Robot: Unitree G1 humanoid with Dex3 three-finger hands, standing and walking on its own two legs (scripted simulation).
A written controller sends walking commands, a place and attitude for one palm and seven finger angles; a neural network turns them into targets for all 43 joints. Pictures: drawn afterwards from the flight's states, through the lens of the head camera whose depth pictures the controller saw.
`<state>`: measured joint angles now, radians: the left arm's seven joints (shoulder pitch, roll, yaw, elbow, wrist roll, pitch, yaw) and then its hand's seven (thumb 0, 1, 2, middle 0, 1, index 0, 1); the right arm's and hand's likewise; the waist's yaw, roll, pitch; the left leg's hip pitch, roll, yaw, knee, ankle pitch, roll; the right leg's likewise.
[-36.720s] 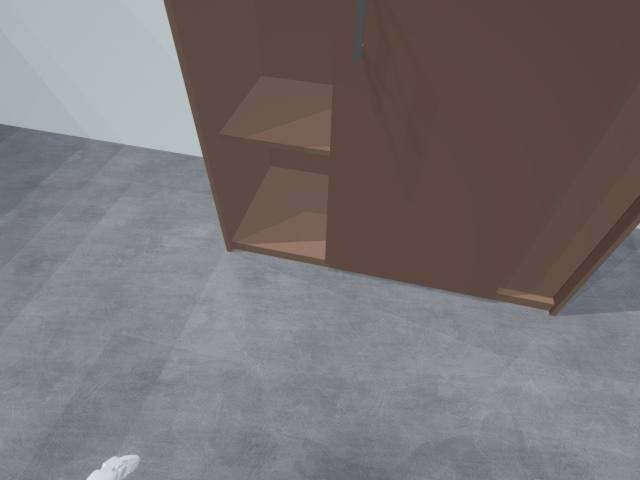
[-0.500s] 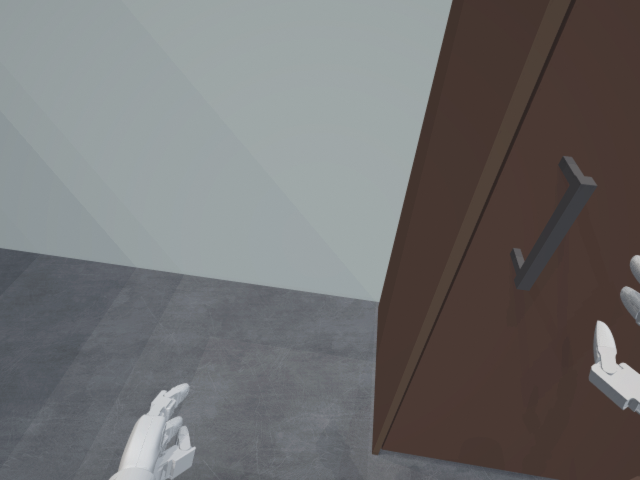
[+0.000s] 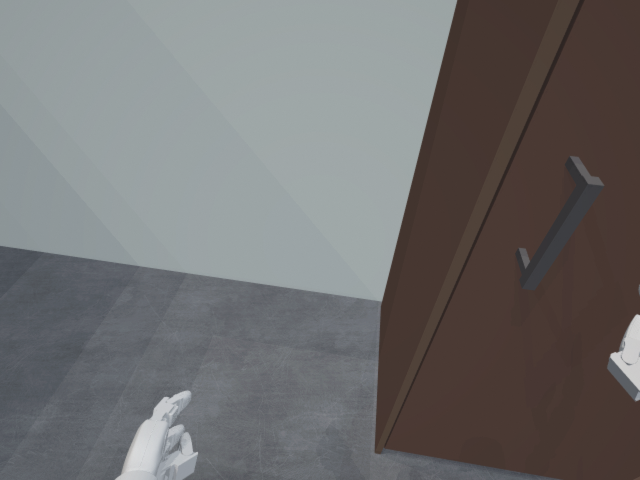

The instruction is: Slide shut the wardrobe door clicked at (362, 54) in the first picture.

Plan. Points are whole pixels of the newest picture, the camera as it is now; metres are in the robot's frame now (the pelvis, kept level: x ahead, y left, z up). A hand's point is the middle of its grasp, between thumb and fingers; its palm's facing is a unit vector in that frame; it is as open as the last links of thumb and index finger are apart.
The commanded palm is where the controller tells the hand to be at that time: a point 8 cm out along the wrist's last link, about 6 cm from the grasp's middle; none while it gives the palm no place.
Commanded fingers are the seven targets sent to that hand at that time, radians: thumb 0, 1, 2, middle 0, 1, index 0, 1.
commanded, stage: step back with the hand held close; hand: right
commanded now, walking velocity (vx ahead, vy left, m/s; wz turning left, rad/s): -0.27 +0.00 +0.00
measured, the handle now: (550, 227) +0.36 -0.28 +0.18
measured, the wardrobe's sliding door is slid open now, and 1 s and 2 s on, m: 0.00 0.00 0.00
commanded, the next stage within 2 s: stop stepping back and stand still in 1.02 s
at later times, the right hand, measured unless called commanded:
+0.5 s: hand out of the picture +0.13 -0.31 +0.15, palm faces +0.45 +0.76 -0.47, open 7.4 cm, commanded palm +0.07 -0.33 +0.17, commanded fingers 0.00 -0.90 -0.90 0.20 0.30 0.20 0.30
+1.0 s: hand out of the picture +0.03 -0.35 +0.18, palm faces +0.52 +0.78 -0.34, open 7.4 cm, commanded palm -0.03 -0.37 +0.17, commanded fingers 0.00 -0.90 -0.90 0.20 0.30 0.20 0.30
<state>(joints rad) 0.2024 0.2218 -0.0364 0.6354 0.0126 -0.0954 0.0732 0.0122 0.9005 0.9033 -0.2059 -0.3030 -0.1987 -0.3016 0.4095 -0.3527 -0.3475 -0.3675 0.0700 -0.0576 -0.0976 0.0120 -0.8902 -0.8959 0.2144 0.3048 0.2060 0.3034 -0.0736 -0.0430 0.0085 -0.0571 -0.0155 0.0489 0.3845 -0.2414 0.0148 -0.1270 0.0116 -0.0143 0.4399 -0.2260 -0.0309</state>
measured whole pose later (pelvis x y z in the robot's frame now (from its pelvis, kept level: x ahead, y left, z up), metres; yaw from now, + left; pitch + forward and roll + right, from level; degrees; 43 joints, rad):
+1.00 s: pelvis -0.16 -0.07 +0.00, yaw -1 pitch +2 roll +6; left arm 0.20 0.15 -0.01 0.62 0.01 -0.14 0.03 0.01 0.90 0.90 -0.21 -0.30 -0.20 -0.30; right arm 0.44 -0.40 -0.43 -0.51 0.04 -0.22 -0.15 0.01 -0.89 -0.90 0.21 0.30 0.20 0.30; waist -0.05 -0.03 -0.07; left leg -0.18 -0.09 0.09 0.81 -0.55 0.03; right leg -0.44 -0.02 -0.07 0.27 0.07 -0.02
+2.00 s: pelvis -0.34 -0.16 -0.02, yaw +1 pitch -1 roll +0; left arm 0.25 0.17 -0.02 0.65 0.00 -0.10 0.03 0.01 0.90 0.90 -0.21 -0.30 -0.20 -0.30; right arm 0.48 -0.42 -0.43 -0.52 0.03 -0.18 -0.14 0.01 -0.89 -0.90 0.22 0.30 0.21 0.30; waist -0.02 -0.01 0.01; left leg -0.31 0.01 0.16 0.66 -0.34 0.08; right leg -0.39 -0.07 -0.02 1.02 -0.48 0.02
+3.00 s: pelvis -0.35 -0.15 +0.00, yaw -2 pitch -2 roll +0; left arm 0.20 0.27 0.01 1.11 0.02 0.00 0.00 0.00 0.90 0.90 -0.20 -0.30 -0.20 -0.30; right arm 0.12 -0.27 -0.03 1.12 -0.01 0.00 -0.01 0.00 -0.91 -0.90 0.20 0.30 0.20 0.30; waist 0.01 -0.03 0.05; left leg -0.21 0.02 0.01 0.40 -0.16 -0.01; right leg -0.15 0.01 -0.04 0.40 -0.22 -0.02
